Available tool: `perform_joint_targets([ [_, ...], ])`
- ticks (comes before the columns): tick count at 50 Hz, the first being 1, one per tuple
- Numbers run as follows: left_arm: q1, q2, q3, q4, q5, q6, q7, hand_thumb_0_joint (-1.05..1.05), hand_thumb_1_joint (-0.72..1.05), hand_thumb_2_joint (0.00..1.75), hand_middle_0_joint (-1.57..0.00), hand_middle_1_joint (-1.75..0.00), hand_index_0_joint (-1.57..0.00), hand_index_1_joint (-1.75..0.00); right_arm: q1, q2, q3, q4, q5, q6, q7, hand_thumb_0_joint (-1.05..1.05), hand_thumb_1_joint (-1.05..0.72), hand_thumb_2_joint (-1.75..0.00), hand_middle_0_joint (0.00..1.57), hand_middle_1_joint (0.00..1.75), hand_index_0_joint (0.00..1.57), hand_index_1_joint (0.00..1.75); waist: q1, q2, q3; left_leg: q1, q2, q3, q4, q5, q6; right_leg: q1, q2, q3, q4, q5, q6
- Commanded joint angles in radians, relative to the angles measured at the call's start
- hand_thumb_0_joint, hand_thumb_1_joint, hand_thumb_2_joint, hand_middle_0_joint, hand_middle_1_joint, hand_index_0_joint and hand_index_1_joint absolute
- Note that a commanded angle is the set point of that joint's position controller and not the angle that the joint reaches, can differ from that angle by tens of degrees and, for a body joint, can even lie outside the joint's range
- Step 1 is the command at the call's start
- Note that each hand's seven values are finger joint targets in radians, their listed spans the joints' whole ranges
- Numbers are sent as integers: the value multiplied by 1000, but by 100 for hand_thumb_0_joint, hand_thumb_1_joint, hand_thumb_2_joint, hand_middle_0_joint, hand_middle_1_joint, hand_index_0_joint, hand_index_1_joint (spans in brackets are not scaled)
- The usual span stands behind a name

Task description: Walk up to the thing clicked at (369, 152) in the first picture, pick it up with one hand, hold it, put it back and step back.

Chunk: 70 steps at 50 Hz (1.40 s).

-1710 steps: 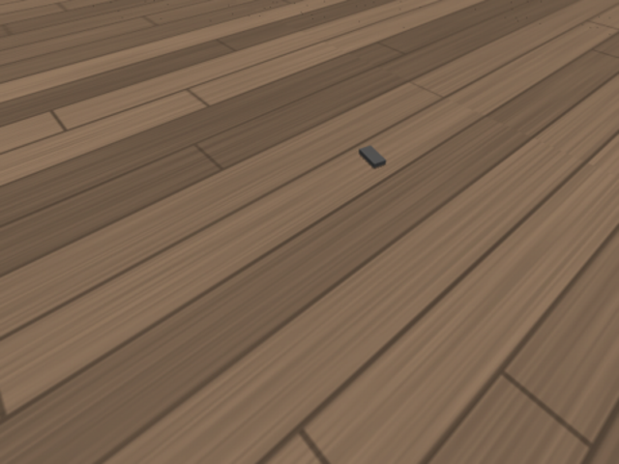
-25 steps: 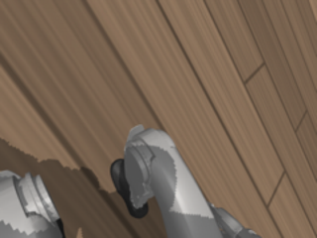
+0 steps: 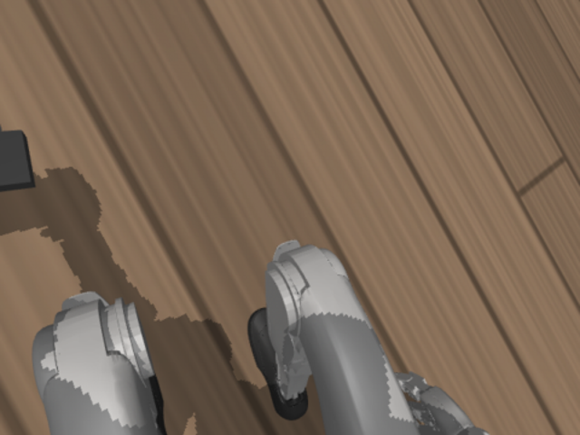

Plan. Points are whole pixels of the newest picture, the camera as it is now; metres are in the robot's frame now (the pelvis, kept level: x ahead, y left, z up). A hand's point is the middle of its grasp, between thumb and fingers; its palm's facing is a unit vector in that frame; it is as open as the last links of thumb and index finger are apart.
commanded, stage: settle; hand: left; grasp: from above
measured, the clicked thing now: out of the picture +0.50 +0.33 -0.21
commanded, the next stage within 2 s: lift in 0.04 s
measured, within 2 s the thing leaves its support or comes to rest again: neither
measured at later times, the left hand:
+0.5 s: hand out of the picture +0.45 +0.33 -0.11, palm faces -0.49 -0.09 -0.87, open 10.0 cm
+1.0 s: hand out of the picture +0.36 +0.32 +0.09, palm faces -0.43 -0.11 -0.89, open 10.1 cm
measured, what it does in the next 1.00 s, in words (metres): rises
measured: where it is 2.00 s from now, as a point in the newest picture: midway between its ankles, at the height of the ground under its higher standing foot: (220, 410)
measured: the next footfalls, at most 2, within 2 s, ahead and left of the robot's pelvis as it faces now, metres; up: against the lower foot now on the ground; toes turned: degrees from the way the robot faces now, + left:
none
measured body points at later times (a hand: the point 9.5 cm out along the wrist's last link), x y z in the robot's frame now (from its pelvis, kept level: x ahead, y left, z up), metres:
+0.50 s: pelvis -0.01 +0.00 +0.04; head +0.23 +0.09 +0.41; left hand +0.47 +0.33 -0.06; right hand +0.06 -0.27 -0.06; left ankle +0.07 +0.13 -0.29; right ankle +0.11 -0.11 -0.29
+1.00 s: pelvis -0.01 +0.00 +0.17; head +0.15 +0.06 +0.58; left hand +0.38 +0.32 +0.14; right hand +0.16 -0.23 +0.05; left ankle +0.07 +0.12 -0.29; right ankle +0.11 -0.11 -0.29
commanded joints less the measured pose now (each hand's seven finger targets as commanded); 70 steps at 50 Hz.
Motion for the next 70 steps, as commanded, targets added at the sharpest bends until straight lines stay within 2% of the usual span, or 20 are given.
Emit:
perform_joint_targets([
  [1, -344, 242, 40, -169, -11, 7, 9, 0, 87, 54, -116, -53, -119, -50, 224, -274, -99, -1, 7, 22, -29, 0, -91, -90, 20, 30, 20, 30, -30, 388, -690, 497, 3, 91, -244, 195, 11, 370, 38, -36, -243, 224, -75],
  [6, -356, 232, 38, -204, -23, 3, -21, 0, 87, 49, -115, -60, -120, -55, 227, -270, -106, -3, 10, 41, -52, 0, -93, -91, 20, 30, 20, 30, -24, 406, -708, 520, 0, 96, -260, 195, 6, 356, 31, -35, -254, 209, -81],
  [9, -326, 239, 45, -237, -29, 3, -42, 0, 74, 54, -102, -52, -107, -48, 239, -266, -115, -5, 15, 52, -60, 0, -88, -89, 20, 30, 20, 30, -4, 420, -735, 553, -3, 101, -281, 201, 4, 367, 28, -32, -265, 210, -81],
  [14, -288, 239, 60, -317, -71, 22, -89, 0, 76, 52, -100, -64, -107, -58, 255, -258, -140, -9, 32, 77, -69, 0, -91, -90, 20, 30, 20, 30, 31, 438, -809, 596, -8, 114, -314, 236, 7, 406, 22, -14, -288, 235, -82],
  [20, -205, 205, 68, -429, -103, 29, -146, 0, 76, 55, -101, -63, -106, -57, 253, -257, -180, -11, 55, 106, -83, 0, -91, -90, 20, 30, 20, 30, 67, 409, -788, 657, -20, 107, -377, 224, 6, 368, 12, -7, -336, 203, -95],
  [22, -202, 171, 53, -506, -124, 21, -165, 0, 75, 56, -101, -63, -106, -57, 249, -236, -185, -16, 62, 112, -85, 0, -91, -90, 20, 30, 20, 30, 70, 425, -841, 704, -15, 116, -399, 234, 8, 409, 10, 6, -352, 213, -89],
  [24, -167, 182, 69, -541, -138, 18, -179, 0, 76, 56, -101, -63, -106, -57, 248, -225, -199, -20, 72, 118, -91, 0, -91, -90, 20, 30, 20, 30, 92, 397, -883, 714, -17, 126, -426, 223, 16, 443, 9, 21, -376, 209, -84],
  [28, -122, 137, 51, -594, -164, 10, -203, 0, 74, 57, -99, -62, -104, -57, 238, -208, -218, -9, 88, 124, -102, 0, -91, -90, 20, 30, 20, 30, 103, 369, -869, 768, -16, 127, -473, 235, 23, 442, 4, 36, -415, 219, -82],
  [30, -101, 154, 71, -632, -169, 5, -208, 0, 73, 57, -99, -63, -103, -57, 229, -204, -230, -12, 97, 126, -109, 0, -90, -90, 20, 30, 20, 30, 129, 387, -890, 803, -17, 122, -522, 221, 22, 453, -1, 43, -429, 210, -83],
  [32, -62, 85, 35, -639, -185, 2, -217, 0, 72, 58, -99, -62, -103, -57, 219, -187, -235, -19, 104, 125, -113, 0, -90, -90, 20, 30, 20, 30, 126, 351, -866, 809, -10, 114, -567, 172, 26, 465, 2, 45, -452, 189, -78],
  [35, -10, 91, 46, -669, -198, 3, -219, 0, 69, 54, -95, -62, -100, -57, 197, -181, -242, -22, 119, 121, -127, 0, -90, -90, 20, 30, 20, 30, 148, 325, -835, 830, -8, 99, -646, 103, 27, 509, 1, 47, -488, 158, -73],
  [38, 25, 45, 17, -712, -219, 10, -224, 0, 71, 53, -96, -63, -101, -57, 181, -164, -247, -25, 131, 115, -138, 0, -90, -90, 20, 30, 20, 30, 146, 300, -836, 878, 0, 97, -698, 97, 32, 570, 2, 56, -535, 172, -61],
  [50, 200, -9, 21, -852, -240, 73, -200, 0, 63, 52, -92, -58, -96, -54, 111, -115, -261, -19, 164, 86, -188, 0, -89, -90, 20, 30, 20, 30, 193, 225, -783, 1134, -3, 108, -972, 89, 26, 867, 0, 89, -811, 158, -50],
  [52, 241, -47, 2, -859, -244, 83, -201, 0, 64, 55, -93, -59, -97, -55, 99, -107, -260, -13, 167, 80, -196, 0, -90, -90, 20, 30, 20, 30, 195, 226, -774, 1193, -2, 106, -1030, 98, 22, 927, 1, 93, -858, 169, -50],
  [55, 344, -54, 11, -841, -239, 95, -196, 0, 63, 56, -94, -57, -98, -54, 87, -89, -256, -6, 176, 71, -208, 0, -90, -90, 20, 30, 20, 30, 208, 174, -708, 1232, -10, 128, -1088, 118, 23, 1027, 3, 110, -954, 166, -52],
  [58, 342, -96, -20, -846, -250, 94, -194, 0, 64, 58, -96, -58, -99, -55, 75, -75, -253, 6, 179, 53, -221, 0, -90, -90, 20, 30, 20, 30, 193, 154, -626, 1278, -10, 141, -1158, 93, 25, 1088, 3, 129, -1052, 136, -50],
  [59, 337, -111, -31, -839, -245, 91, -190, 0, 62, 56, -95, -57, -97, -54, 82, -71, -254, 15, 180, 45, -225, 0, -90, -90, 20, 30, 20, 30, 186, 151, -598, 1286, -13, 149, -1168, 108, 24, 1104, 2, 137, -1079, 142, -51],
  [61, 375, -91, -6, -812, -237, 86, -174, 0, 60, 53, -92, -58, -96, -54, 76, -70, -255, 20, 183, 33, -230, 0, -90, -90, 20, 30, 20, 30, 210, 146, -582, 1334, -14, 146, -1223, 109, 22, 1159, 1, 143, -1122, 134, -52],
  [62, 371, -139, -40, -813, -237, 82, -168, 0, 60, 51, -92, -58, -95, -54, 82, -64, -256, 21, 183, 28, -230, 0, -90, -90, 20, 30, 20, 30, 200, 141, -569, 1359, -14, 148, -1244, 120, 20, 1174, 0, 146, -1150, 145, -53],
  [70, 374, -199, -79, -728, -212, 73, -120, 0, 62, 56, -92, -63, -96, -59, 101, -72, -272, 47, 190, -5, -229, 0, -90, -90, 20, 30, 20, 30, 214, 141, -503, 1556, -7, 141, -1426, 177, 6, 1321, 1, 153, -1310, 203, -51],
])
